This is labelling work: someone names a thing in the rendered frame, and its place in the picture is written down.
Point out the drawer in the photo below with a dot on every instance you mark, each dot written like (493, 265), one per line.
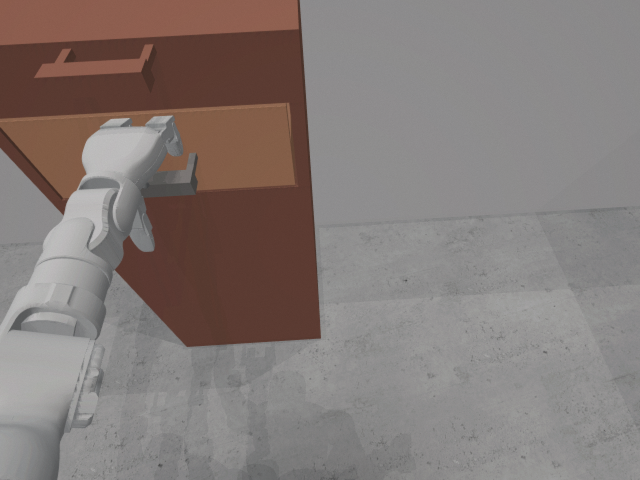
(237, 146)

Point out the robot left hand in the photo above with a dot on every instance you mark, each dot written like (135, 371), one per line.
(135, 153)

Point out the robot left upper arm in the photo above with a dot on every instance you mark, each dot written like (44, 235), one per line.
(48, 384)

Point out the handle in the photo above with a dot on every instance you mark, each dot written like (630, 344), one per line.
(95, 78)
(173, 183)

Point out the robot left forearm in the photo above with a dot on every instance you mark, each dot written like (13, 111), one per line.
(66, 292)

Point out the cabinet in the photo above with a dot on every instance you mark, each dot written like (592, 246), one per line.
(230, 266)

